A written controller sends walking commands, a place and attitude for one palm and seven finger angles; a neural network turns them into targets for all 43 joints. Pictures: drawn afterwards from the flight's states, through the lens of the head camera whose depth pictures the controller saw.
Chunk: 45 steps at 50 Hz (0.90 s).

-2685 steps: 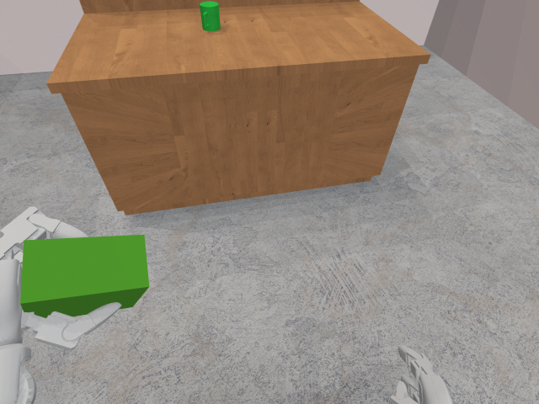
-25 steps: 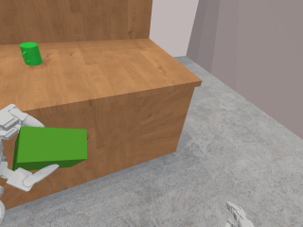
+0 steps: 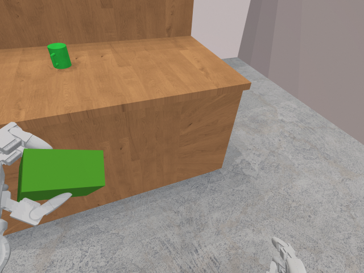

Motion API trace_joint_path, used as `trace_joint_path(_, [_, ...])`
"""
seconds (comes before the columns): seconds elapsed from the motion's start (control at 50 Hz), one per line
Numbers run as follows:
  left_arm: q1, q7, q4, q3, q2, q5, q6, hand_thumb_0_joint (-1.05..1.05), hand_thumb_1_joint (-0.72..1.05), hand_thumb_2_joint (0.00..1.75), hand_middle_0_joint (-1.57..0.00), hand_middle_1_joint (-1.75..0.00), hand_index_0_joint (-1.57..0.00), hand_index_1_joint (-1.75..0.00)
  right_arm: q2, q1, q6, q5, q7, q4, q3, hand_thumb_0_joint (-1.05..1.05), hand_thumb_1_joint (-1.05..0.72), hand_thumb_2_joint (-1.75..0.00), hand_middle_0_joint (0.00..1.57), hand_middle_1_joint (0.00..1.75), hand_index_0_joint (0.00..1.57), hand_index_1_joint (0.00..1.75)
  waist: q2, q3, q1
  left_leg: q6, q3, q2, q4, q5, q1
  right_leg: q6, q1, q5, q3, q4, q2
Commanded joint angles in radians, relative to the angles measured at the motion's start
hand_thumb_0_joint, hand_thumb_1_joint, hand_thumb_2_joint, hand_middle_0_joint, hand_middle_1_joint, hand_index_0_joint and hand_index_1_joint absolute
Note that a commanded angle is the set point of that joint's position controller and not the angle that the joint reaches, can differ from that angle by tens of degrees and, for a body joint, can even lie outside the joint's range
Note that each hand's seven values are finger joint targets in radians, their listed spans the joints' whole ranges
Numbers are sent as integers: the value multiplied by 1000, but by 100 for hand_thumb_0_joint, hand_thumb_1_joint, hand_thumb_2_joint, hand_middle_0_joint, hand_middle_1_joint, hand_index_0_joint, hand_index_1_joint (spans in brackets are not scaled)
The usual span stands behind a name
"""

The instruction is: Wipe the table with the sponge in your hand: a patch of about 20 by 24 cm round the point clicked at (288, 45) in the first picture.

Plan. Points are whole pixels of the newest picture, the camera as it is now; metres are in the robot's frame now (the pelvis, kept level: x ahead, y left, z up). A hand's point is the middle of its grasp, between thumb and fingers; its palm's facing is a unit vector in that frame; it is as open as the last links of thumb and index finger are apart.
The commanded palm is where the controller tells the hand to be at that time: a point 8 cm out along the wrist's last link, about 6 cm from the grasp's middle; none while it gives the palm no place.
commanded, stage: stop stepping back and stand still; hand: left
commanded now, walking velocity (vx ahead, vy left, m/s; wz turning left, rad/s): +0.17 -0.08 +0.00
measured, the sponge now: (71, 175) +0.23 +0.21 +0.17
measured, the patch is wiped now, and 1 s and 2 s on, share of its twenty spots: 1.00 1.00 1.00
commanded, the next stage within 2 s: stand and wait in 0.56 s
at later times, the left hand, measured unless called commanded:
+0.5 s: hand (28, 167) +0.20 +0.26 +0.21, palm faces +0.48 -0.80 -0.35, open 10.1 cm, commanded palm +0.15 +0.29 +0.22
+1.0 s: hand (30, 165) +0.22 +0.27 +0.19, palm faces +0.46 -0.83 -0.30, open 10.1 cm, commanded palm +0.17 +0.31 +0.22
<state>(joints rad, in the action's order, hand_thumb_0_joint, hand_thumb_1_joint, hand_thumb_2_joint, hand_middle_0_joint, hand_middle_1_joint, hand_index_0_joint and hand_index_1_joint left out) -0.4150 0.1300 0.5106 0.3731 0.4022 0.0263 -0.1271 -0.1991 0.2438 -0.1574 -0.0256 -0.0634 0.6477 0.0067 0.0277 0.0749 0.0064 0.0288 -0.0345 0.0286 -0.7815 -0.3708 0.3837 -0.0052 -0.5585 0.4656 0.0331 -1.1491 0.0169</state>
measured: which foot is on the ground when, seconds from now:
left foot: down 0.00-1.00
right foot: down 0.00-1.00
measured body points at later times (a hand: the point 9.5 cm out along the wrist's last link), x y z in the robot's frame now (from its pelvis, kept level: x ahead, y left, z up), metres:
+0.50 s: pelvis +0.00 +0.00 +0.01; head -0.02 +0.01 +0.46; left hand +0.17 +0.30 +0.23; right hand +0.17 -0.22 -0.06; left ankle +0.01 +0.13 -0.71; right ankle +0.06 -0.11 -0.71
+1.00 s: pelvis +0.03 +0.02 +0.03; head +0.01 +0.03 +0.48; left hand +0.19 +0.32 +0.21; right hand +0.23 -0.18 -0.03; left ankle +0.02 +0.13 -0.71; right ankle +0.05 -0.11 -0.71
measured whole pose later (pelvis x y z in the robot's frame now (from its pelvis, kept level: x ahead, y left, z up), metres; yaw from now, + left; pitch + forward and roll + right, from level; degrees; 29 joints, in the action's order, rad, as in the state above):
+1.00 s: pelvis +0.03 +0.02 +0.03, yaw +3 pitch -1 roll -1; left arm -0.43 0.16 0.46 0.29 0.32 0.04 -0.12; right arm -0.19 0.16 -0.10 0.00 -0.06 0.61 0.03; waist 0.00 0.03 0.01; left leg 0.01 0.00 0.01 -0.53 -0.29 0.23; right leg 0.02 -0.23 0.21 0.02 -0.46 0.01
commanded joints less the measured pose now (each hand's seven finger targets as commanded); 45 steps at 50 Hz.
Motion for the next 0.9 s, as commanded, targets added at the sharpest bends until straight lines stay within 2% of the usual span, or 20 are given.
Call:
trace_joint_path(0.0, [157, 25, 123, 44, 103, 31, -49, 0, 10, 130, -120, -160, -120, -160, -127, -95, -64, -3, -9, -140, -23, 0, -90, -90, 20, 30, 20, 30, -212, -70, -9, 121, 286, 202, 463, -254, 115, -6, 166, -6, 12, 348, 22])
trace_joint_path(0.04, [97, 13, 67, 26, 81, 33, -27, 0, 10, 130, -120, -160, -120, -160, -139, -128, -37, 9, -14, -165, -21, 0, -90, -90, 20, 30, 20, 30, -106, -44, 29, 70, 188, 130, 260, -313, 277, -27, 473, -61, 60, 582, -36])
trace_joint_path(0.06, [84, 2, 64, 6, 74, 24, -20, 0, 10, 130, -120, -160, -120, -160, -137, -123, -23, 9, -10, -174, -28, 0, -90, -90, 20, 30, 20, 30, 75, -50, 31, 41, 71, 22, -29, -267, 330, -63, 506, -79, -26, 732, 20])
trace_joint_path(0.08, [50, -14, 30, -3, 80, 21, -11, 0, 10, 130, -120, -160, -120, -160, -126, -130, -7, 2, -1, -181, -40, 0, -90, -90, 20, 30, 20, 30, 331, -43, 16, 12, 2, -61, -408, -177, 381, -144, 446, 9, -394, 902, 249])
trace_joint_path(0.1, [137, -25, 122, -8, 95, 41, -28, 0, 10, 130, -120, -160, -120, -160, -141, -150, -4, -8, -1, -195, -39, 0, -90, -90, 20, 30, 20, 30, 259, -50, -11, -6, 80, -41, -564, -75, 360, -153, 343, -85, -520, 967, 321])
trace_joint_path(0.14, [138, -14, 196, 69, 155, 40, -58, 0, 10, 130, -120, -160, -120, -160, -112, -119, -7, -3, 6, -161, -34, 0, -90, -90, 20, 30, 20, 30, 87, 10, -31, -6, 121, 31, -518, -18, 295, -205, 273, 93, -479, 951, 326])
trace_joint_path(0.18, [168, -9, 307, 98, 196, 45, -60, 0, 10, 130, -120, -160, -120, -160, -127, -130, 19, -3, 5, -176, -46, 0, -90, -90, 20, 30, 20, 30, 51, -66, -39, 2, 131, 98, -327, 9, 112, -180, 43, 116, -314, 934, 308])
trace_joint_path(0.26, [92, 46, 370, 70, 159, 37, -60, 0, 10, 130, -120, -160, -120, -160, -112, -129, 1, 19, -40, -183, -26, 0, -90, -90, 20, 30, 20, 30, -129, 39, -31, 20, 7, 23, 248, -10, -221, -109, 64, 146, -112, 700, 156])
trace_joint_path(0.3, [104, 67, 402, 60, 134, 39, -60, 0, 10, 130, -120, -160, -120, -160, -163, -131, -12, 23, -43, -206, -33, 0, -90, -90, 20, 30, 20, 30, -480, 34, -18, 118, 453, 265, 543, -275, -218, -6, -2, 90, 28, 319, -24])
trace_joint_path(0.32, [138, 73, 367, 70, 149, 28, -59, 0, 10, 130, -120, -160, -120, -160, -137, -139, -23, 18, -39, -207, -31, 0, -90, -90, 20, 30, 20, 30, -394, -16, -28, 161, 507, 299, 590, -223, -133, 7, -13, 62, -39, 217, -22])
trace_joint_path(0.34, [131, 70, 294, 90, 151, 28, -58, 0, 10, 130, -120, -160, -120, -160, -142, -138, -32, 13, -34, -194, -47, 0, -90, -90, 20, 30, 20, 30, -251, 8, -2, 123, 385, 253, 526, -79, -134, 15, 50, 22, -53, 272, 8])
trace_joint_path(0.38, [90, 68, 284, 99, 165, 31, -41, 0, 10, 130, -120, -160, -120, -160, -129, -107, -47, 6, -23, -181, -34, 0, -90, -90, 20, 30, 20, 30, -239, 67, -14, 75, 231, 166, 373, 222, -195, 24, 174, -60, 7, 502, -8])
trace_joint_path(0.42, [32, 49, 177, 61, 119, 26, -36, 0, 10, 130, -120, -160, -120, -160, -127, -128, -36, 6, -13, -170, -27, 0, -90, -90, 20, 30, 20, 30, -83, 35, 2, 38, 146, 115, 236, 271, -50, 13, 395, -306, -14, 735, 1])
trace_joint_path(0.46, [33, 31, 140, 46, 117, 27, -40, 0, 10, 130, -120, -160, -120, -160, -130, -142, -21, 9, 0, -181, -40, 0, -90, -90, 20, 30, 20, 30, 153, 13, -22, -15, 51, -3, 0, 55, 88, -88, 411, -333, -322, 853, 214])
trace_joint_path(0.52, [23, 30, 163, 53, 119, 34, -43, 0, 10, 130, -120, -160, -120, -160, -125, -142, -3, 4, 5, -170, -46, 0, -90, -90, 20, 30, 20, 30, 123, -27, -29, -10, 78, 35, 50, 29, -27, -123, 236, -73, -291, 891, 247])
trace_joint_path(0.56, [40, 35, 227, 69, 140, 33, -59, 0, 10, 130, -120, -160, -120, -160, -127, -151, 7, 15, -5, -175, -38, 0, -90, -90, 20, 30, 20, 30, 30, -16, -39, 2, 94, 43, 232, 73, -140, -81, 183, -48, -179, 805, 178])
trace_joint_path(0.6, [56, 44, 284, 71, 142, 29, -77, 0, 10, 130, -120, -160, -120, -160, -150, -178, 9, 25, -19, -194, -35, 0, -90, -90, 20, 30, 20, 30, -222, -32, -17, 34, 258, 125, 448, -38, -90, -16, 207, -76, -64, 647, 35])
trace_joint_path(0.64, [65, 59, 304, 75, 145, 15, -75, 0, 10, 130, -120, -160, -120, -160, -125, -180, 1, 19, -22, -202, -23, 0, -90, -90, 20, 30, 20, 30, -267, -4, -5, 54, 295, 152, 513, -20, -55, 16, 291, -202, -11, 563, -12])
trace_joint_path(0.76, [90, 58, 207, 39, 103, 20, -72, 0, 10, 130, -120, -160, -120, -160, -128, -165, -19, 18, -21, -176, -33, 0, -90, -90, 20, 30, 20, 30, -78, 50, -6, 7, 142, 67, 339, 260, -126, -3, 388, -417, -100, 718, 44])
trace_joint_path(0.88, [65, 46, 159, 12, 80, 23, -61, 0, 10, 130, -120, -160, -120, -160, -135, -174, -3, 18, -14, -185, -35, 0, -90, -90, 20, 30, 20, 30, -85, 63, -9, -3, 133, 62, 337, 328, -155, -10, 399, -458, -101, 730, 55])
